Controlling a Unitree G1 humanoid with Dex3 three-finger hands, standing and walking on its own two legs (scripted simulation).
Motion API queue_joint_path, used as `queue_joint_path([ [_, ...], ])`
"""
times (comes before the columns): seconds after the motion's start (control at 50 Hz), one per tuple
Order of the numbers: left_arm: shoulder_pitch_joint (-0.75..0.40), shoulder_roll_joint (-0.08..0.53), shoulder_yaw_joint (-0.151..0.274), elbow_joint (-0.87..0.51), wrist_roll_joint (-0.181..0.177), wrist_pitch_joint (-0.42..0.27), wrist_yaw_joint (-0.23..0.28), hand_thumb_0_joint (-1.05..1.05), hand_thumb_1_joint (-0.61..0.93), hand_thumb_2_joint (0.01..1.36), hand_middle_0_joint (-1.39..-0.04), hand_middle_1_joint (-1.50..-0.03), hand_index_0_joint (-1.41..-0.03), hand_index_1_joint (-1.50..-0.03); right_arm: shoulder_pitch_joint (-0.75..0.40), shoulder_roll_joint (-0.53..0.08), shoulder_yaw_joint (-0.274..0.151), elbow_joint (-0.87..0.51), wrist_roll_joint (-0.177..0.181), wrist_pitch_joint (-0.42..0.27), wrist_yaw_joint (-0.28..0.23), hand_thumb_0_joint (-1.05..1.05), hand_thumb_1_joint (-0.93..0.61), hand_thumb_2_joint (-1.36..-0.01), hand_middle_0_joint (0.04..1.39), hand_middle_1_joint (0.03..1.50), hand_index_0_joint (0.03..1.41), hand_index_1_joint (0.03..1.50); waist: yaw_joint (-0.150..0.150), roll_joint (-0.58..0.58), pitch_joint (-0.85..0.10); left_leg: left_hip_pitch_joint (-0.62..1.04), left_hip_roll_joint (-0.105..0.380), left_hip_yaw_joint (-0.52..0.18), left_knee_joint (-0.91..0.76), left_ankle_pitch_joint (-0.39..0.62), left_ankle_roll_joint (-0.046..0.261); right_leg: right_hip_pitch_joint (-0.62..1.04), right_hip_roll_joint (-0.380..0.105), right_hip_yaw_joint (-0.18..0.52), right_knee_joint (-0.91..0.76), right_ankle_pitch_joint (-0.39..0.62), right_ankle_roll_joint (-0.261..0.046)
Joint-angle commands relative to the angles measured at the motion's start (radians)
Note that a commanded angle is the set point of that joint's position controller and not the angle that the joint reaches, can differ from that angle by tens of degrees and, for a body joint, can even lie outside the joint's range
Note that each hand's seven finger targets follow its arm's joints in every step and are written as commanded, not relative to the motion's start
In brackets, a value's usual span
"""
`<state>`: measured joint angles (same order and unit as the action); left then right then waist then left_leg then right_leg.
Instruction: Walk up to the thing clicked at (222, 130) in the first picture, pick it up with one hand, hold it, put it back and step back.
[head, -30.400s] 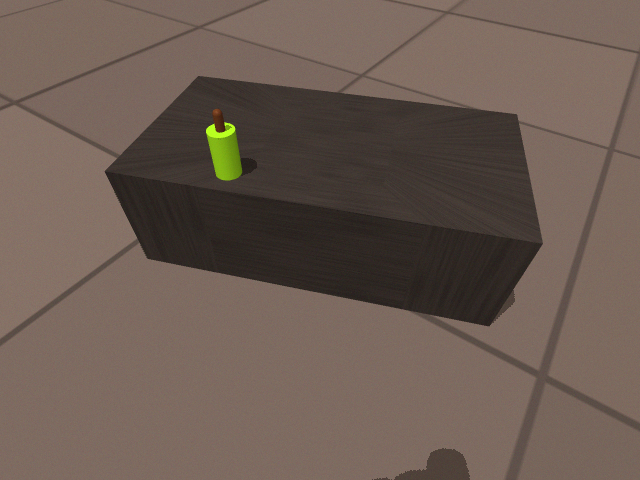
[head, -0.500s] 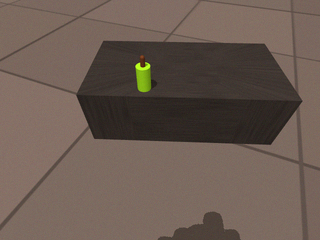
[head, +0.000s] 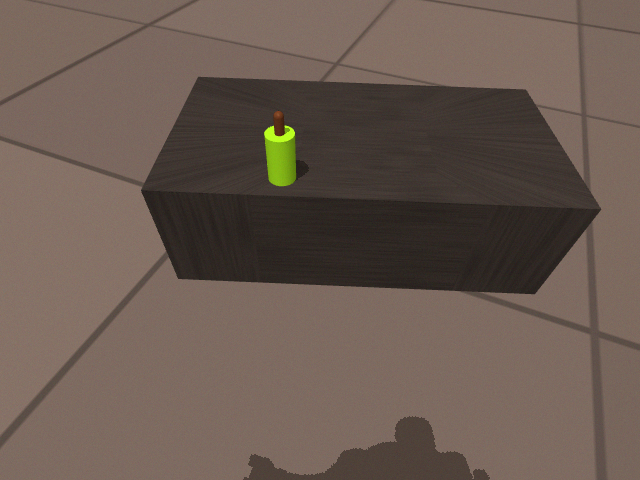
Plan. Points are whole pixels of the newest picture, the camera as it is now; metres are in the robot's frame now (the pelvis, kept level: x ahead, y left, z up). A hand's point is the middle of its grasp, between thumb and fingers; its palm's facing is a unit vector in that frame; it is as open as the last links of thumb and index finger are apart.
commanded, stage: step back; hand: left
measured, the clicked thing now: (280, 146) +1.04 +0.17 -0.20
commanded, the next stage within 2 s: stand in 0.16 s
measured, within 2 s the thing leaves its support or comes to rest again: neither
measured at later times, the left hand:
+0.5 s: hand out of the picture +0.07 +0.24 -0.14, palm faces -0.01 -0.94 -0.34, open 7.4 cm
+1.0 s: hand out of the picture +0.03 +0.24 -0.14, palm faces -0.03 -0.94 -0.34, open 7.4 cm
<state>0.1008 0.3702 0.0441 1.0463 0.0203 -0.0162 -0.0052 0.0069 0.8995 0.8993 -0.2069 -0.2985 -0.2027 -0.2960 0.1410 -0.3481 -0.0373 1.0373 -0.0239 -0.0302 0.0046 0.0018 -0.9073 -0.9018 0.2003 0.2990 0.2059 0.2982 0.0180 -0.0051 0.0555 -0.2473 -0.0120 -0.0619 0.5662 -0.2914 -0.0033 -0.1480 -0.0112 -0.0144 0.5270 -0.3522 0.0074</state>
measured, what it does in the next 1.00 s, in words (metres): stands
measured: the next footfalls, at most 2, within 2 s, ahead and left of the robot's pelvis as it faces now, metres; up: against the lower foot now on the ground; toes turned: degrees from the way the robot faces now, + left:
none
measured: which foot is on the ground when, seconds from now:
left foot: down 0.00-1.00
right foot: down 0.00-1.00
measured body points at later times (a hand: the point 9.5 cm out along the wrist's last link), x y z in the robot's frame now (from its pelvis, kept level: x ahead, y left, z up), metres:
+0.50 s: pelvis -0.02 -0.01 +0.01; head +0.00 -0.01 +0.46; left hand +0.07 +0.29 -0.12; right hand +0.10 -0.30 -0.12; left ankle +0.01 +0.12 -0.73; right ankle -0.04 -0.13 -0.73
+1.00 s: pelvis -0.04 -0.01 +0.01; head -0.03 -0.02 +0.46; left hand +0.03 +0.29 -0.12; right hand +0.01 -0.32 -0.12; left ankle +0.01 +0.12 -0.73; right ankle -0.04 -0.13 -0.73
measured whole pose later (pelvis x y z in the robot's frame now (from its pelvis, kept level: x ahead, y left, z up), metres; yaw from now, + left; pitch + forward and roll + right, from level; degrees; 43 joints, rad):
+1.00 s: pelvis -0.04 -0.01 +0.01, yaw -1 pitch -3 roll +0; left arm 0.12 0.35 0.01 1.15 0.01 -0.01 -0.01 0.01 0.90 0.90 -0.21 -0.30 -0.20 -0.30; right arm 0.14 -0.36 0.00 1.15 -0.01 -0.01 0.01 0.00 -0.91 -0.90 0.20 0.30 0.20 0.30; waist 0.00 0.02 0.06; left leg -0.17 0.02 -0.06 0.34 -0.12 -0.03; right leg -0.09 0.02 -0.01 0.33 -0.19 -0.01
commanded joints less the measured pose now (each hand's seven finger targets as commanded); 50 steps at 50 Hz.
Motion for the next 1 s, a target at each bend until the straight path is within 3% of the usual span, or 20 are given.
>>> queue_joint_path([
  [0.0, -0.037, 0.21, 0.043, -0.072, -0.009, -0.019, 0.02, 0.0, 0.9, 0.9, -0.2, -0.3, -0.2, -0.3, -0.021, -0.215, -0.053, -0.062, 0.005, -0.024, -0.024, 0.0, -0.9, -0.9, 0.2, 0.3, 0.2, 0.3, 0.007, 0.036, -0.156, 0.06, 0.112, -0.074, -0.027, 0.55, 0.083, 0.077, -0.087, 0.048, 0.013, 0.377, -0.061],
  [0.12, -0.031, 0.222, 0.046, -0.065, -0.004, -0.014, 0.024, 0.0, 0.9, 0.9, -0.2, -0.3, -0.2, -0.3, -0.068, -0.21, -0.055, -0.072, 0.002, -0.014, -0.027, 0.0, -0.9, -0.9, 0.2, 0.3, 0.2, 0.3, 0.016, 0.012, -0.138, -0.008, 0.087, -0.058, 0.023, 0.457, 0.083, 0.097, -0.11, 0.076, 0.005, 0.347, -0.078],
  [0.14, -0.037, 0.193, 0.025, -0.038, -0.023, -0.011, 0.023, 0.0, 0.9, 0.9, -0.2, -0.3, -0.2, -0.3, -0.101, -0.199, -0.034, -0.076, 0.011, -0.009, -0.025, 0.0, -0.9, -0.9, 0.2, 0.3, 0.2, 0.3, -0.001, 0.043, -0.087, 0.08, 0.103, -0.094, -0.044, 0.545, 0.056, -0.006, -0.118, 0.124, -0.051, 0.467, -0.061],
  [0.18, -0.06, 0.192, 0.021, -0.039, -0.021, -0.01, 0.025, 0.0, 0.9, 0.9, -0.2, -0.3, -0.2, -0.3, -0.073, -0.214, -0.033, -0.06, 0.016, -0.006, -0.025, 0.0, -0.9, -0.9, 0.2, 0.3, 0.2, 0.3, -0.017, 0.017, -0.103, 0.106, 0.125, -0.103, -0.077, 0.566, 0.058, 0.043, -0.093, 0.084, -0.081, 0.462, -0.035],
  [0.22, -0.062, 0.188, 0.02, -0.031, -0.021, -0.008, 0.028, 0.0, 0.9, 0.9, -0.2, -0.3, -0.2, -0.3, -0.076, -0.214, -0.026, -0.05, 0.014, -0.004, -0.027, 0.0, -0.9, -0.9, 0.2, 0.3, 0.2, 0.3, -0.019, 0.024, -0.143, 0.158, 0.13, -0.088, -0.091, 0.631, 0.055, 0.077, -0.089, 0.076, -0.081, 0.498, -0.031],
  [0.28, -0.061, 0.191, 0.017, -0.011, -0.021, -0.01, 0.026, 0.0, 0.9, 0.9, -0.2, -0.3, -0.2, -0.3, -0.105, -0.205, -0.018, -0.048, 0.019, -0.002, -0.026, 0.0, -0.9, -0.9, 0.2, 0.3, 0.2, 0.3, -0.013, 0.03, -0.154, 0.173, 0.125, -0.072, -0.122, 0.574, 0.041, 0.112, -0.098, 0.083, -0.129, 0.489, -0.03],
  [0.42, -0.087, 0.194, 0.011, 0.022, -0.013, -0.013, 0.017, 0.0, 0.9, 0.9, -0.2, -0.3, -0.2, -0.3, -0.135, -0.195, -0.004, -0.022, 0.022, 0.0, -0.018, 0.0, -0.9, -0.9, 0.2, 0.3, 0.2, 0.3, -0.018, 0.001, -0.091, 0.151, 0.121, -0.074, -0.224, 0.333, 0.022, 0.084, -0.103, 0.096, -0.229, 0.317, -0.027],
  [0.56, -0.081, 0.192, 0.009, 0.039, -0.014, -0.018, 0.011, 0.0, 0.9, 0.9, -0.2, -0.3, -0.2, -0.3, -0.125, -0.203, -0.002, 0.009, 0.018, -0.006, -0.013, 0.0, -0.9, -0.9, 0.2, 0.3, 0.2, 0.3, -0.015, 0.007, -0.087, 0.142, 0.127, -0.074, -0.26, 0.283, 0.014, 0.091, -0.11, 0.106, -0.263, 0.266, -0.026],
  [0.64, -0.064, 0.188, 0.007, 0.046, -0.01, -0.016, 0.007, 0.0, 0.9, 0.9, -0.2, -0.3, -0.2, -0.3, -0.12, -0.203, -0.001, 0.022, 0.013, -0.006, -0.01, 0.0, -0.9, -0.9, 0.2, 0.3, 0.2, 0.3, -0.01, 0.018, -0.042, 0.106, 0.12, -0.081, -0.292, 0.135, 0.013, 0.042, -0.105, 0.109, -0.29, 0.135, -0.027],
  [0.7, -0.067, 0.196, 0.008, 0.046, -0.008, -0.016, 0.004, 0.0, 0.9, 0.9, -0.2, -0.3, -0.2, -0.3, -0.095, -0.202, 0.0, 0.03, 0.013, -0.005, -0.006, 0.0, -0.9, -0.9, 0.2, 0.3, 0.2, 0.3, -0.017, -0.001, -0.023, 0.102, 0.116, -0.086, -0.296, 0.08, 0.011, -0.009, -0.105, 0.121, -0.309, 0.044, -0.03],
  [0.74, -0.065, 0.192, 0.007, 0.042, -0.008, -0.014, 0.003, 0.0, 0.9, 0.9, -0.2, -0.3, -0.2, -0.3, -0.085, -0.215, -0.003, 0.036, 0.011, -0.006, -0.006, 0.0, -0.9, -0.9, 0.2, 0.3, 0.2, 0.3, -0.019, 0.023, -0.021, 0.08, 0.126, -0.099, -0.309, 0.038, 0.015, -0.001, -0.099, 0.116, -0.295, 0.045, -0.032],
  [0.84, -0.048, 0.198, 0.007, 0.04, -0.011, -0.02, 0.004, 0.0, 0.9, 0.9, -0.2, -0.3, -0.2, -0.3, -0.075, -0.209, 0.0, 0.035, 0.011, -0.008, -0.007, 0.0, -0.9, -0.9, 0.2, 0.3, 0.2, 0.3, -0.014, 0.008, -0.062, 0.081, 0.123, -0.087, -0.287, 0.139, 0.016, 0.042, -0.112, 0.123, -0.285, 0.128, -0.033],
  [0.98, -0.031, 0.199, 0.004, 0.039, -0.015, -0.019, 0.004, 0.0, 0.9, 0.9, -0.2, -0.3, -0.2, -0.3, -0.048, -0.208, 0.006, 0.044, 0.013, -0.007, -0.008, 0.0, -0.9, -0.9, 0.2, 0.3, 0.2, 0.3, -0.019, 0.01, -0.059, 0.087, 0.125, -0.085, -0.281, 0.167, 0.017, 0.038, -0.11, 0.123, -0.276, 0.162, -0.032],
])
